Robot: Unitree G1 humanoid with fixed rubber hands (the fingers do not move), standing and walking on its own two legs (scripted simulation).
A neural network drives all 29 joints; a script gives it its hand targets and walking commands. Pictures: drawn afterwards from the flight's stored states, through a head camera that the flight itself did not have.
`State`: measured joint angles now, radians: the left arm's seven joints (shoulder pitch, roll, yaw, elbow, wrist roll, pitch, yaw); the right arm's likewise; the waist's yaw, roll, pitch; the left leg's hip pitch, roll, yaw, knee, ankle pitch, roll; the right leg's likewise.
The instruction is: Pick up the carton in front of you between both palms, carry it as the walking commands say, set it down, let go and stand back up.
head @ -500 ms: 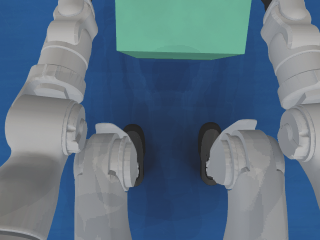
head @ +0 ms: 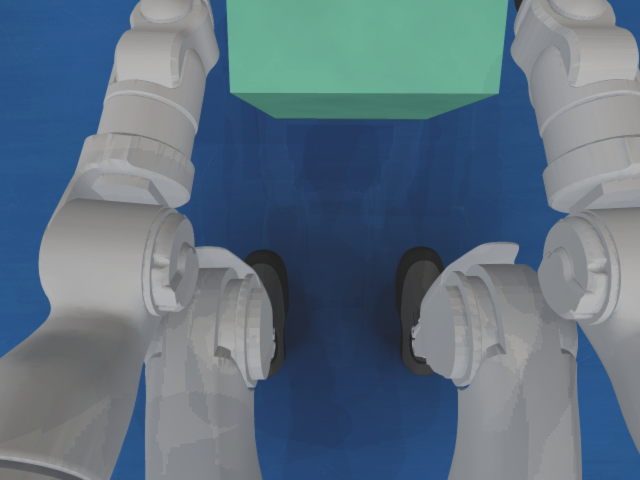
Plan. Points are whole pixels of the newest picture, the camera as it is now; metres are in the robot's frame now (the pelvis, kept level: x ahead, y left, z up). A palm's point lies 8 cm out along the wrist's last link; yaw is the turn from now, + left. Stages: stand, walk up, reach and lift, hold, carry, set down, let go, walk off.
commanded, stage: reach and lift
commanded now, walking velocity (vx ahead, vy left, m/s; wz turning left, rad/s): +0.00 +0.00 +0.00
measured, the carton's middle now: (357, 9) +0.55 -0.01 -0.22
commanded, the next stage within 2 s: none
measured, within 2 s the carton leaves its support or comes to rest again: neither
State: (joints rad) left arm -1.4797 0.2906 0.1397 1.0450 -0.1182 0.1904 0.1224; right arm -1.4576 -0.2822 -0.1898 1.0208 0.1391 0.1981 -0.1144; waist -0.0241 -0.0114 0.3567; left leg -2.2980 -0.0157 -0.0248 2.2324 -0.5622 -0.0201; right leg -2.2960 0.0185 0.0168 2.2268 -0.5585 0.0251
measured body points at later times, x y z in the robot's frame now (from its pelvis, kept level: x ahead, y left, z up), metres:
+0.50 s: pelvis -0.01 +0.00 +0.11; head +0.26 +0.00 +0.47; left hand +0.52 +0.14 +0.04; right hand +0.51 -0.16 +0.04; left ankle +0.11 +0.13 -0.32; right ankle +0.12 -0.13 -0.32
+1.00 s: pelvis +0.04 +0.00 +0.24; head +0.21 +0.00 +0.65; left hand +0.48 +0.15 +0.20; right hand +0.47 -0.16 +0.20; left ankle +0.11 +0.13 -0.32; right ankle +0.11 -0.13 -0.32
